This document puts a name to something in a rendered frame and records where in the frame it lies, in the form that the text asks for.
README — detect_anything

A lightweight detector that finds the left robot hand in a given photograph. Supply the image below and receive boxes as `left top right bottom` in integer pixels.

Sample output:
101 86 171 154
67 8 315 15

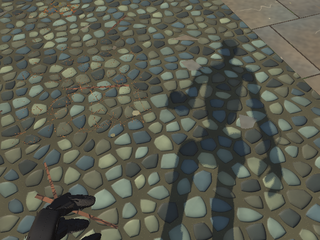
25 192 102 240

